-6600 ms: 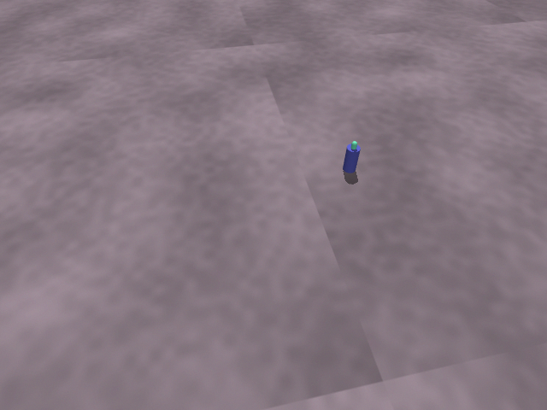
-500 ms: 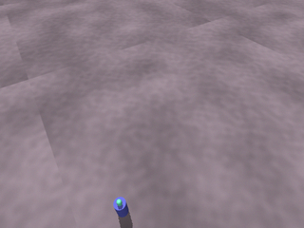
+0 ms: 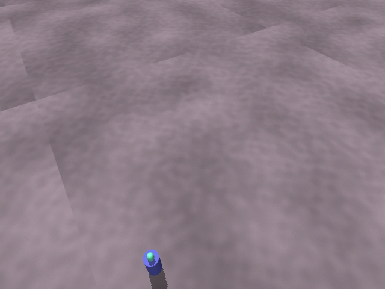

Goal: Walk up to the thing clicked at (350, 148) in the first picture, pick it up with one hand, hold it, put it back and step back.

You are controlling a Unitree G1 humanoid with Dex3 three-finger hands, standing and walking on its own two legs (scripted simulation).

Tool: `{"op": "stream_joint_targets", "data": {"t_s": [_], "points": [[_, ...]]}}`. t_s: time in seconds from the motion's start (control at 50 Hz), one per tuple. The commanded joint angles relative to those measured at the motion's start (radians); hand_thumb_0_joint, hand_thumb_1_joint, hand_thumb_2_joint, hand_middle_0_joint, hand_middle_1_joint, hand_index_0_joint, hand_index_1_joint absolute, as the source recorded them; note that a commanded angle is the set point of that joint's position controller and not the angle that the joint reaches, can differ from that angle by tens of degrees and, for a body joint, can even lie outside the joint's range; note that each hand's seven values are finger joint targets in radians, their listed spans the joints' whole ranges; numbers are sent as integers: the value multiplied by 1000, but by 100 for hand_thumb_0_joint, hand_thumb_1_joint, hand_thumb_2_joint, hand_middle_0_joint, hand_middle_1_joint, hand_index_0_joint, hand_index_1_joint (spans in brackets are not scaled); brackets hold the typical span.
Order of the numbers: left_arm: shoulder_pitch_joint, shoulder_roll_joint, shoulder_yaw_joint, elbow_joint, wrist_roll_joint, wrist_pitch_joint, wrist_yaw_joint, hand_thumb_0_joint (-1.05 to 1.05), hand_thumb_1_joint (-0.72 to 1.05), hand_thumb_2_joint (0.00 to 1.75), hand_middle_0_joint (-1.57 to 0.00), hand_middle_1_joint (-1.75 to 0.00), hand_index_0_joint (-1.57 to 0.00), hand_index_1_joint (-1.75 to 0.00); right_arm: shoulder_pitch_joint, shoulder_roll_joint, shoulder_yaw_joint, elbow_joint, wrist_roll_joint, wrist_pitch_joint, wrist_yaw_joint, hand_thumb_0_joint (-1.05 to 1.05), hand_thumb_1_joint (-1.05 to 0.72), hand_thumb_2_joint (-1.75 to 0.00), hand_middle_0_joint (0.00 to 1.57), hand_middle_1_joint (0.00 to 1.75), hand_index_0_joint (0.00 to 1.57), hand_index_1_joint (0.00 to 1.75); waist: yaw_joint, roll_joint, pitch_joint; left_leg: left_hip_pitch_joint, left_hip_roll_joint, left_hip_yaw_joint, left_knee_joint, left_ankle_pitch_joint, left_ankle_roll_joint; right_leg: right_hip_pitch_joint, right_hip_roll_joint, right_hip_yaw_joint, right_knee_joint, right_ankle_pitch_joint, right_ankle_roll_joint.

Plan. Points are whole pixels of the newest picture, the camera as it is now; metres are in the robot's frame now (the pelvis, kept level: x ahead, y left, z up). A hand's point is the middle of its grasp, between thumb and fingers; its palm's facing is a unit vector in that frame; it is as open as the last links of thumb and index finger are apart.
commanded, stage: stand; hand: left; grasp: from the side
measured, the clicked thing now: (152, 261) +0.37 +0.21 -0.69
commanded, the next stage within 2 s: go down in 0.90 s
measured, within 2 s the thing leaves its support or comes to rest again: neither
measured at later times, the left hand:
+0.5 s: hand out of the picture +0.07 +0.25 -0.16, palm faces -0.03 -0.94 -0.35, open 7.4 cm
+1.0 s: hand out of the picture +0.08 +0.25 -0.16, palm faces -0.03 -0.94 -0.35, open 7.4 cm
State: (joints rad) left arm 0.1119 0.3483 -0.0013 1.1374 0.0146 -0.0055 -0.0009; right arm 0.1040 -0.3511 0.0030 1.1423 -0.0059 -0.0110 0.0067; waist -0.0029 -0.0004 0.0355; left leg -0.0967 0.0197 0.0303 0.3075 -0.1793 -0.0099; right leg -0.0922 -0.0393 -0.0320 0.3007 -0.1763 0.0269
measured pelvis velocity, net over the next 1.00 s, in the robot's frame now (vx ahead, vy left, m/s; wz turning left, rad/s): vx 0.01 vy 0.00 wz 0.00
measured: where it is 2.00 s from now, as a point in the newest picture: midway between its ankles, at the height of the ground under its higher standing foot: outside the picture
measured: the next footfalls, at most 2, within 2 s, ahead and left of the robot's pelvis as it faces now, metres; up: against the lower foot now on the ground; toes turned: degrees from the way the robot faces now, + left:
none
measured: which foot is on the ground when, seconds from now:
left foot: down 0.00-1.00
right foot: down 0.00-1.00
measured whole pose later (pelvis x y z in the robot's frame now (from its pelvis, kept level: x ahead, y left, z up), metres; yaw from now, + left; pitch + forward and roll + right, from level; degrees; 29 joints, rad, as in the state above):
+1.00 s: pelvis +0.01 +0.00 +0.00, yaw +0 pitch -2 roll +0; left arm 0.12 0.35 0.00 1.13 0.02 -0.01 0.00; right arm 0.11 -0.35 0.01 1.13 0.00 -0.01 0.00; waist 0.00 0.00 0.04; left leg -0.09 0.02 0.03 0.31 -0.19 -0.01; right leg -0.08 -0.04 -0.03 0.30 -0.19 0.03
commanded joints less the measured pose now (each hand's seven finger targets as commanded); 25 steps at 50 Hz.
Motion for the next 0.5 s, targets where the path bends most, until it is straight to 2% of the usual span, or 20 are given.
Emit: {"op": "stream_joint_targets", "data": {"t_s": [0.0, 0.06, 0.12, 0.16, 0.24, 0.36, 0.48], "points": [[-38, 219, 44, -56, -5, -20, 9, 0, 90, 90, -20, -30, -20, -30, -47, -212, -42, -58, -3, -19, -13, 0, -90, -90, 20, 30, 20, 30, 2, 1, -48, -9, 118, -91, -58, 124, 18, 5, -107, 80, -44, 105, -39], [-31, 213, 43, -57, -4, -19, 8, 0, 90, 90, -20, -30, -20, -30, -47, -216, -42, -58, -4, -19, -12, 0, -90, -90, 20, 30, 20, 30, 5, 11, -55, -12, 116, -93, -62, 111, 21, 5, -107, 79, -44, 104, -39], [-34, 216, 43, -58, -4, -22, 9, 0, 90, 90, -20, -30, -20, -30, -47, -208, -39, -62, -4, -21, -12, 0, -90, -90, 20, 30, 20, 30, 3, -16, -57, 13, 123, -94, -46, 175, 21, 1, -110, 78, -33, 148, -38], [-34, 218, 43, -60, -6, -23, 10, 0, 90, 90, -20, -30, -20, -30, -37, -211, -40, -59, -4, -22, -13, 0, -90, -90, 20, 30, 20, 30, -1, -6, -56, 9, 118, -92, -46, 184, 19, 3, -110, 82, -38, 160, -38], [-27, 214, 43, -63, -2, -21, 10, 0, 90, 90, -20, -30, -20, -30, -46, -221, -42, -64, -4, -21, -15, 0, -90, -90, 20, 30, 20, 30, 6, 6, -75, 16, 124, -90, -38, 177, 26, 18, -114, 79, -32, 168, -39], [-28, 218, 42, -60, -5, -21, 11, 0, 90, 90, -20, -30, -20, -30, -38, -211, -38, -63, -4, -18, -14, 0, -90, -90, 20, 30, 20, 30, 0, -8, -50, 5, 118, -91, -48, 152, 21, -3, -108, 76, -39, 132, -35], [-24, 217, 43, -62, -4, -22, 10, 0, 90, 90, -20, -30, -20, -30, -43, -217, -40, -64, -3, -18, -14, 0, -90, -90, 20, 30, 20, 30, 6, 2, -57, 6, 117, -86, -41, 163, 23, 9, -112, 78, -43, 149, -38]]}}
